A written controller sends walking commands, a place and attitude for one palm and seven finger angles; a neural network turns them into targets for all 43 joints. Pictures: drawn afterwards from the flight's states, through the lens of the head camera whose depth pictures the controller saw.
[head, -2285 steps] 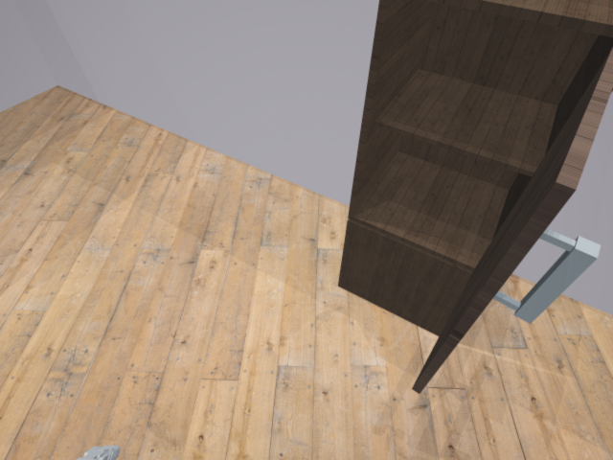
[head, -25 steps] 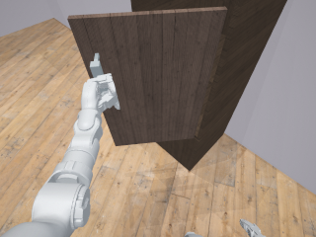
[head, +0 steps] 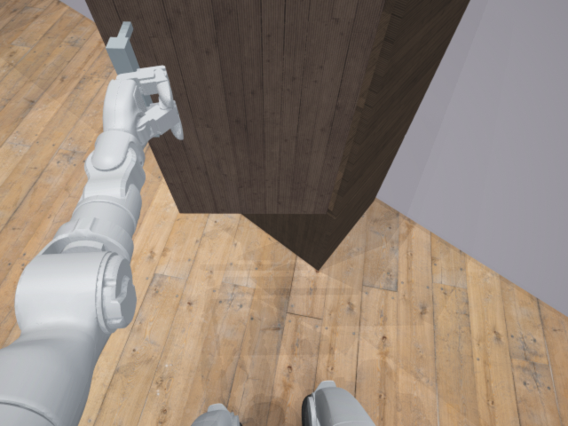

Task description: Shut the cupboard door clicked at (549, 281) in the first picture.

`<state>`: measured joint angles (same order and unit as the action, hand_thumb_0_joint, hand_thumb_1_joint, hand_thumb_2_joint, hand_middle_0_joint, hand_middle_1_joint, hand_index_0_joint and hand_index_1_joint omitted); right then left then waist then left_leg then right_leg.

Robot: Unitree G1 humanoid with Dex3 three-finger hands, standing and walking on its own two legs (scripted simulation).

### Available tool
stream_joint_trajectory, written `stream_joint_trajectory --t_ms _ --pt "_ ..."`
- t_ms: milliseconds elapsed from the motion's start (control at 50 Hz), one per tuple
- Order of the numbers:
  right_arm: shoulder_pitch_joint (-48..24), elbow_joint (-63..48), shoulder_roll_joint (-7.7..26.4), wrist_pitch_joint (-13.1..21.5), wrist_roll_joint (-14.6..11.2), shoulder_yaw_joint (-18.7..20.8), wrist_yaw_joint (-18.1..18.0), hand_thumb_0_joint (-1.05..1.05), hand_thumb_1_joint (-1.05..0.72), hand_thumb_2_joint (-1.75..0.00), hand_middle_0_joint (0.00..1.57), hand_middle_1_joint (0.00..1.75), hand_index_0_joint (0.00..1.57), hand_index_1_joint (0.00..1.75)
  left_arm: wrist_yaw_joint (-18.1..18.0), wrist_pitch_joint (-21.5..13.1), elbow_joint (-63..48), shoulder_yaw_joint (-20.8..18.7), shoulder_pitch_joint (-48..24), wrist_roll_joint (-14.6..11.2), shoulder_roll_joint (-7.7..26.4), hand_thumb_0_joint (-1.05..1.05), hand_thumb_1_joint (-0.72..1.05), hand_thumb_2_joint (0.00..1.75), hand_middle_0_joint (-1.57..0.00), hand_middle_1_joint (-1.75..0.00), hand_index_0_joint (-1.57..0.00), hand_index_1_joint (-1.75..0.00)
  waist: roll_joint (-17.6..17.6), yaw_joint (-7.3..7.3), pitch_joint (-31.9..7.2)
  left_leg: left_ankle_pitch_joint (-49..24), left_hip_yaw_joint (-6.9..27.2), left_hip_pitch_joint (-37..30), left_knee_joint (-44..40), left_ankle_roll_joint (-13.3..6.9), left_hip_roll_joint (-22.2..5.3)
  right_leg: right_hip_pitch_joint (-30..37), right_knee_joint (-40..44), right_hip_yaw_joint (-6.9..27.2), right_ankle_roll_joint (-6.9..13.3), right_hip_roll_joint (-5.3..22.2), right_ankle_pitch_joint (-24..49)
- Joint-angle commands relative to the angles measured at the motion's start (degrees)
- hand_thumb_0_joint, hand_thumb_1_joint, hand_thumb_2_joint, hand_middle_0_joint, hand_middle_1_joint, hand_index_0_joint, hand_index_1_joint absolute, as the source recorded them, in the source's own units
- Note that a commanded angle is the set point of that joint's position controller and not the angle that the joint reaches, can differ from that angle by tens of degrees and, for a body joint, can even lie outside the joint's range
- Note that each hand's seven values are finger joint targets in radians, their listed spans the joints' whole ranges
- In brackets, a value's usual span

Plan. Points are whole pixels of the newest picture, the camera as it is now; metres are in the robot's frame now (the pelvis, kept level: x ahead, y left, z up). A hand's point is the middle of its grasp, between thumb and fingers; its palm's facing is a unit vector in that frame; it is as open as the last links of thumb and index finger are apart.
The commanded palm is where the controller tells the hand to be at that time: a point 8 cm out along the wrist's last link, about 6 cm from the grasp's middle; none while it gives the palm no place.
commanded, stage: push the door shut along its arc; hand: left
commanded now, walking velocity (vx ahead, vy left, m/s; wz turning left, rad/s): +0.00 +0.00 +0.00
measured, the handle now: (140, 83) +0.59 +0.15 +0.11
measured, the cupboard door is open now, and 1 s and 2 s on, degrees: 39 28 21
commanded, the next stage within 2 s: pull the fist back off the door in 1.08 s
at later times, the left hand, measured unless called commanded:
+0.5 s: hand (200, 80) +0.58 +0.06 +0.12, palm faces -0.24 -0.97 +0.01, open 3.1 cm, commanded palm +0.58 +0.12 +0.12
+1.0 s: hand (213, 63) +0.61 +0.04 +0.13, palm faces -0.32 -0.95 -0.02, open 3.3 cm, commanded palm +0.63 +0.07 +0.12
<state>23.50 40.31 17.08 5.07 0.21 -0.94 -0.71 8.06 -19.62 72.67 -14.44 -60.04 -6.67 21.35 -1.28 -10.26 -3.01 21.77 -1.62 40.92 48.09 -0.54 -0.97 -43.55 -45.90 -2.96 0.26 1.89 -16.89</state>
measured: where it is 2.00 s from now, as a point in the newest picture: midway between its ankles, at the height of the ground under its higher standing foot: outside the picture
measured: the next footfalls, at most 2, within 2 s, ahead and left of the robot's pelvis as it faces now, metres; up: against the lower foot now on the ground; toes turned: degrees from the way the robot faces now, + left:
none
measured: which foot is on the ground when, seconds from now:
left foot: down 0.00-1.00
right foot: down 0.00-1.00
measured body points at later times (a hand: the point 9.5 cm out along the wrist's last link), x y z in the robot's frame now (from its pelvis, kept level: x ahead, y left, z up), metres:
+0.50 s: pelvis +0.02 +0.00 -0.01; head +0.15 +0.00 +0.42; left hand +0.59 +0.12 +0.12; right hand -0.03 -0.26 -0.12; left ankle +0.01 +0.11 -0.70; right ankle +0.05 -0.12 -0.70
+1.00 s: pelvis +0.02 +0.00 -0.02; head +0.19 +0.00 +0.40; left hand +0.62 +0.10 +0.13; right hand -0.06 -0.27 -0.11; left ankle +0.01 +0.11 -0.70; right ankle +0.05 -0.12 -0.70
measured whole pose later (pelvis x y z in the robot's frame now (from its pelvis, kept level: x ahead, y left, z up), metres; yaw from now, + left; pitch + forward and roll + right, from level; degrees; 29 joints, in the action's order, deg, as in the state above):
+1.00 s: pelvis +0.02 +0.00 -0.02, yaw +0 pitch +24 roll -2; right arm 26.7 39.2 17.2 2.6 2.9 -1.4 -0.4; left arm 17.2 -11.3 81.5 -13.5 -82.1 -1.6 31.9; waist -3.2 -17.5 -2.9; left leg 25.4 0.3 53.8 54.8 0.0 -2.5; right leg -55.1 -50.3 -4.6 0.8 0.5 -19.5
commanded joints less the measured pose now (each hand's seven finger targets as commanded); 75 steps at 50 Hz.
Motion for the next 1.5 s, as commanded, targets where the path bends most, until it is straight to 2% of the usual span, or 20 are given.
stream_joint_trajectory --t_ms 0,180,240,360,480,520,580,620,800,860,920,980,1160,1180,1240,1260,1300,1360,1400,1480 --pt "8.42 -3.68 9.36 1.05 0.53 3.2 -0.67 0.0 -0.9 -0.9 0.2 0.3 0.2 0.3 1.92 -3.63 -11.17 -1.31 -32.99 0.88 11.58 0.0 0.9 0.9 -1.3 -1.5 -1.3 -1.5 -1.55 -2.85 -25.67 -8.69 4.03 -10.17 -5.49 -0.77 1.25 10.65 4.51 1.92 0.69 -2.55 8.76" --pt "11.54 -3.85 9.84 -0.18 0.88 3.2 -0.44 0.0 -0.9 -0.9 0.2 0.3 0.2 0.3 4.16 -1.57 -9.63 -0.76 -38.52 0.98 12.08 0.0 0.9 0.9 -1.3 -1.5 -1.3 -1.5 -3.37 -5.43 -27.08 -11.77 4.58 -11.25 -3.46 -0.97 0.84 7.57 3.91 1.53 0.64 -3.05 10.13" --pt "12.4 -3.74 9.93 -0.7 1.19 3.25 -0.26 0.0 -0.9 -0.9 0.2 0.3 0.2 0.3 4.44 -1.54 -10.35 -3.29 -38.87 1.72 15.82 0.0 0.9 0.9 -1.3 -1.5 -1.3 -1.5 -5.68 -4.59 -30.54 -15.84 5.04 -13.01 -2.52 -0.5 0.51 7.67 2.75 1.31 0.8 -3.05 12.71" --pt "13.36 -3.98 9.84 -1.84 1.32 3.18 0.1 0.0 -0.9 -0.9 0.2 0.3 0.2 0.3 5.32 -0.35 -8.38 -2.6 -40.05 2.66 15.75 0.0 0.9 0.9 -1.3 -1.5 -1.3 -1.5 -4.6 -5.96 -28.85 -16.96 4.48 -11.33 -1.59 -0.82 0.56 7.46 2.83 1.38 0.56 -3.35 14.78" --pt "15.11 -4.5 10.3 -2.48 1.73 2.82 -0.27 0.0 -0.9 -0.9 0.2 0.3 0.2 0.3 5.98 0.56 -7.36 -5.14 -43.06 3.28 20.35 0.0 0.9 0.9 -1.3 -1.5 -1.3 -1.5 -5.25 -6.6 -30.51 -19.4 4.42 -10.17 -0.54 -1.03 0.71 8.48 1.77 1.43 0.79 -3.42 17.39" --pt "15.18 -4.2 9.96 -2.61 1.97 3.11 -0.07 0.0 -0.9 -0.9 0.2 0.3 0.2 0.3 6.58 0.55 -7.83 -3.39 -43.66 3.75 18.13 0.0 0.9 0.9 -1.3 -1.5 -1.3 -1.5 -6.35 -6.95 -32.88 -22.2 4.73 -12.43 0.37 -0.75 0.5 7.23 1.3 1.24 0.65 -3.41 19.09" --pt "16.13 -4.01 10.11 -3.13 1.99 3.01 -0.26 0.0 -0.9 -0.9 0.2 0.3 0.2 0.3 7.24 1.81 -5.39 -3.02 -44.73 3.78 17.99 0.0 0.9 0.9 -1.3 -1.5 -1.3 -1.5 -4.71 -8.08 -30.34 -21.28 4.51 -10.07 0.44 -1.03 0.57 7.31 1.34 1.06 0.69 -3.56 19.28" --pt "16.27 -4.11 10.48 -3.44 2.06 3.08 -0.32 0.0 -0.9 -0.9 0.2 0.3 0.2 0.3 7.38 2.49 -5.51 -4.33 -45.59 4.3 20.48 0.0 0.9 0.9 -1.3 -1.5 -1.3 -1.5 -5.05 -7.89 -31.23 -20.6 4.4 -9.23 0.72 -1.02 0.56 7.48 1.33 1.27 0.61 -3.46 19.05" --pt "17.1 -2.39 10.41 -3.24 2.37 3.26 -0.83 0.0 -0.9 -0.9 0.2 0.3 0.2 0.3 9.6 3.53 -5.67 -1.98 -52.28 4.19 18.74 0.0 0.9 0.9 -1.3 -1.5 -1.3 -1.5 -7.53 -10.31 -32.56 -20.6 4.36 -9.8 2.59 -1.27 0.63 5.07 1.18 1.29 0.67 -3.85 19.4" --pt "17.22 -1.79 10.48 -2.79 2.48 3.2 -0.81 0.0 -0.9 -0.9 0.2 0.3 0.2 0.3 9.77 4.02 -4.18 -0.67 -54.2 4.55 17.62 0.0 0.9 0.9 -1.3 -1.5 -1.3 -1.5 -9.38 -10.97 -31.03 -19.41 4.92 -10.07 2.91 -1.16 0.44 1.96 1.15 0.81 0.9 -3.89 16.42" --pt "17.57 -0.81 10.56 -2.36 3.01 3.45 -0.62 0.0 -0.9 -0.9 0.2 0.3 0.2 0.3 10.02 3.65 -5.95 1.26 -57.2 4.37 14.56 0.0 0.9 0.9 -1.3 -1.5 -1.3 -1.5 -12.08 -11.72 -34.05 -23.54 6.3 -14.99 4.11 -0.8 0.02 -1.9 -0.03 0.07 1.14 -4.05 16.89" --pt "18.13 -0.06 10.77 -2.2 3.01 3.39 -0.81 0.0 -0.9 -0.9 0.2 0.3 0.2 0.3 10.12 4.51 -3.7 2.3 -58.94 4.05 12.62 0.0 0.9 0.9 -1.3 -1.5 -1.3 -1.5 -10.2 -13.44 -31.3 -21.69 6.54 -13.55 4.19 -1.24 -0.07 -3.77 0.02 -0.37 1.18 -4.18 15.2" --pt "17.87 0.98 10.75 -1.13 3.1 2.93 -0.95 0.0 -0.9 -0.9 0.2 0.3 0.2 0.3 10.56 5.94 -1.15 2.37 -63.09 5.38 14.68 0.0 0.9 0.9 -1.3 -1.5 -1.3 -1.5 -11.31 -14.48 -32.44 -18.02 5.32 -8.5 6.54 -1.62 0.37 -4.53 -1.27 -0.24 1.28 -4.45 13.15" --pt "19.49 -1.2 9.08 -0.56 4.23 1.82 -0.06 0.0 -0.9 -0.9 0.2 0.3 0.2 0.3 -1.84 7.24 -1.42 -9.85 -63.45 1.39 16.19 0.0 0.9 0.9 -1.3 -1.5 -1.3 -1.5 -14.02 -12.18 -33.71 -16.71 6.15 -4.96 6.25 -1.02 -0.27 -3.32 -0.1 0.43 0.83 -3.96 12.18" --pt "21.22 -1.56 8.73 -0.52 6.71 2.38 3.19 0.0 -0.9 -0.9 0.2 0.3 0.2 0.3 -19.17 6.73 -1.47 -9.9 -61.18 7.19 12.6 0.0 0.9 0.9 -1.3 -1.5 -1.3 -1.5 -8.06 -12.62 -35.18 -16.2 6.4 -1.9 6.49 -0.72 -0.48 -2.26 -1.01 0.12 -0.51 -3.44 11.8" --pt "21.23 -1.94 8.39 -0.38 7.65 2.55 4.48 0.0 -0.9 -0.9 0.2 0.3 0.2 0.3 -24.16 5.25 -3.46 -9.64 -62.15 10.17 11.97 0.0 0.9 0.9 -1.3 -1.5 -1.3 -1.5 -10.88 -11.88 -36.36 -16.85 5.88 -2.39 6.8 -0.53 -0.19 -2.74 -1.01 0.32 -0.35 -3.34 11.95" --pt "22.04 -1.06 8.36 -0.11 8.95 3.27 6.41 0.0 -0.9 -0.9 0.2 0.3 0.2 0.3 -30.93 2.05 -2.84 -7.57 -61.59 17.42 11.45 0.0 0.9 0.9 -1.3 -1.5 -1.3 -1.5 -10.86 -12.33 -37.77 -19.65 6.3 -3.93 7.76 -0.15 -0.63 -5.33 -2.44 -0.36 -0.32 -3.57 12.43" --pt "22.5 -0.96 8.92 -0.99 8.19 4.15 7.31 0.0 -0.9 -0.9 0.2 0.3 0.2 0.3 -30.12 1.29 -2.03 -3.99 -60.1 20.93 12.01 0.0 0.9 0.9 -1.3 -1.5 -1.3 -1.5 -10.71 -11.92 -38.25 -18.43 4.53 -4.12 5.65 -0.55 -0.03 -0.68 -0.7 0.44 0.15 -3.53 13.69" --pt "22.5 -1.2 9.18 -1.94 7.14 4.2 6.65 0.0 -0.9 -0.9 0.2 0.3 0.2 0.3 -27.2 2.65 -1.33 -4.12 -60.45 18.95 12.84 0.0 0.9 0.9 -1.3 -1.5 -1.3 -1.5 -9.61 -12.01 -38.36 -17.23 3.99 -4.23 3.93 -0.87 0.38 2.72 0.88 0.98 0.13 -3.59 14.66" --pt "22.19 -2.55 8.48 -2.65 6.11 3.92 5.62 0.0 -0.9 -0.9 0.2 0.3 0.2 0.3 -23.26 2.97 -4.69 -5.92 -56.0 13.65 12.36 0.0 0.9 0.9 -1.3 -1.5 -1.3 -1.5 -7.83 -9.46 -40.13 -17.47 3.19 -5.82 0.85 -0.99 0.82 10.16 2.85 1.2 0.2 -3.72 18.02"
